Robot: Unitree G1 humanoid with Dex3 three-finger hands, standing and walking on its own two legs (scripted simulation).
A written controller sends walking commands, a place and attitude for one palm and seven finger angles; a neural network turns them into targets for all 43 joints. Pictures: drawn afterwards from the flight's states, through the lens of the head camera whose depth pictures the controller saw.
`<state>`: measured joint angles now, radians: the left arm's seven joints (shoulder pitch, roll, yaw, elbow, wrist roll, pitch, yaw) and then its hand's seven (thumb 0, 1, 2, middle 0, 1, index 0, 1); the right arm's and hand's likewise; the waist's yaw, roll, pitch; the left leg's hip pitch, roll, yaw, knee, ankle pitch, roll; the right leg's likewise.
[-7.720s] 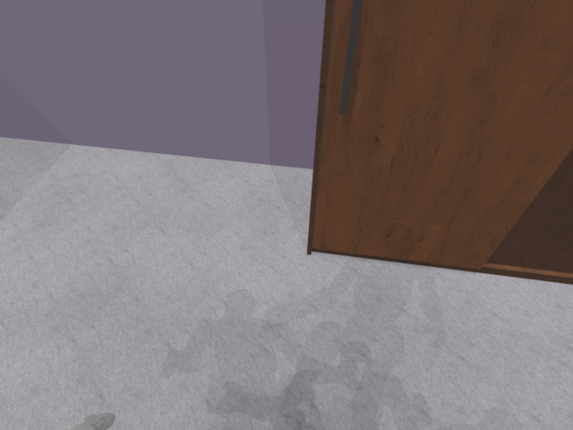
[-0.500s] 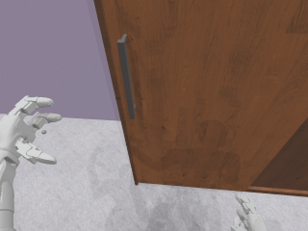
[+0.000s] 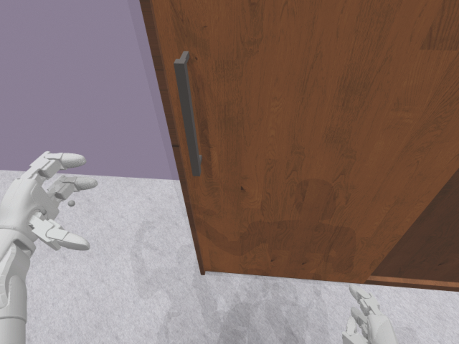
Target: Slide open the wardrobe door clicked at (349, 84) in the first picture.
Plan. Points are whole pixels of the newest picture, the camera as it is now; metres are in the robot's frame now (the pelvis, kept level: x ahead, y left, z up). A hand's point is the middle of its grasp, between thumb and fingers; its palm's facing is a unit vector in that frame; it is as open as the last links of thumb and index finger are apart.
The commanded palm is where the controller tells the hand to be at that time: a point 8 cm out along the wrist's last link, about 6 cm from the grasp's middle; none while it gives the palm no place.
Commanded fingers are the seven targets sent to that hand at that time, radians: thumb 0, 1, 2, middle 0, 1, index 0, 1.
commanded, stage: move the hooked fingers beside the handle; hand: left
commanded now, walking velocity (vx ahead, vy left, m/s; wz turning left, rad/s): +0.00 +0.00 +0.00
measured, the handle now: (191, 121) +0.53 +0.14 +0.12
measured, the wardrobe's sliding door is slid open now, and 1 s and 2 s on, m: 0.00 0.00 0.00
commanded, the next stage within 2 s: none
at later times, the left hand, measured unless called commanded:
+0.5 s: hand (105, 177) +0.33 +0.25 +0.14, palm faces +0.04 -1.00 -0.01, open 14.0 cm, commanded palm +0.30 +0.29 +0.14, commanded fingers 0.00 -0.50 0.30 -0.30 -1.20 -0.30 -1.20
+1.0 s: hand (134, 157) +0.39 +0.22 +0.13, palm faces +0.03 -1.00 -0.01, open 14.0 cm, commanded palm +0.37 +0.27 +0.13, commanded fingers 0.00 -0.50 0.30 -0.30 -1.20 -0.30 -1.20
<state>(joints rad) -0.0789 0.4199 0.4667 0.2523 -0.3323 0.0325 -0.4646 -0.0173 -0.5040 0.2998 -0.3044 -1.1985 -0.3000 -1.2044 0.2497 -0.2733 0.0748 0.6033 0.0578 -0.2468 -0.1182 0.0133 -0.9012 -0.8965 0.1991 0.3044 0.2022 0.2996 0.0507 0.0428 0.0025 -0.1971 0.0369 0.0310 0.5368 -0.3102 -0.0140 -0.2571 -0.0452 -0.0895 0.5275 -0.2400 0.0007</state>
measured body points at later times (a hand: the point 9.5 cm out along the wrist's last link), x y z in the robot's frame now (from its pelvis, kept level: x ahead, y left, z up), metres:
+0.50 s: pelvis +0.00 +0.00 +0.00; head +0.00 -0.01 +0.45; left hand +0.32 +0.30 +0.14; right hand +0.16 -0.23 -0.08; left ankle -0.01 +0.13 -0.73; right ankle +0.03 -0.12 -0.73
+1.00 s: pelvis +0.00 +0.00 +0.00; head +0.02 -0.02 +0.45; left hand +0.38 +0.27 +0.14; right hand +0.13 -0.26 -0.10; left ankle -0.01 +0.13 -0.73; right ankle +0.03 -0.12 -0.73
